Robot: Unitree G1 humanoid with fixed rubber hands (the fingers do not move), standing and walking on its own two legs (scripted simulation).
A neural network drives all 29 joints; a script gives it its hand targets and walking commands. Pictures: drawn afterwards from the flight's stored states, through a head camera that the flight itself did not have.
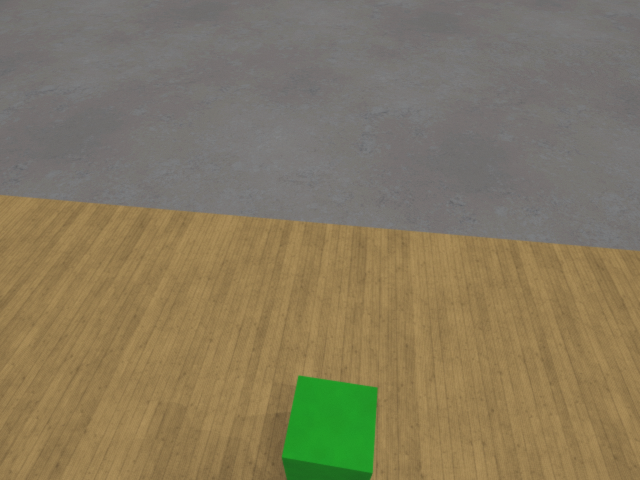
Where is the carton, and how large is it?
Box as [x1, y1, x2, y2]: [282, 375, 377, 479]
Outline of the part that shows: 298,375 282,454 287,479 369,479 372,473 377,388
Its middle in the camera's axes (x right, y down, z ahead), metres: +0.02 +0.52 +1.05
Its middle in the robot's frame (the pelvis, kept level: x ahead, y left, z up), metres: +0.40 -0.02 -0.65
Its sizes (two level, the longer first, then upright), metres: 0.210 0.200 0.250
